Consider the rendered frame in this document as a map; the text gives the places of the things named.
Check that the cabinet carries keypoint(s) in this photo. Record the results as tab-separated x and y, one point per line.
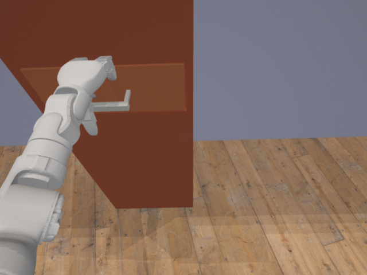
139	159

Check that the robot left hand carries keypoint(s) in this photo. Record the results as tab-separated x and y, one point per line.
89	75

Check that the drawer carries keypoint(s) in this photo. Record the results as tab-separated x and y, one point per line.
154	87

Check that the robot left upper arm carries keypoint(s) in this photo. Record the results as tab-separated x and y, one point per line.
28	216

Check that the handle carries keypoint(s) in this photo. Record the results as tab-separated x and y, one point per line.
113	106

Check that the left robot forearm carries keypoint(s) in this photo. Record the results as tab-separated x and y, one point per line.
44	160

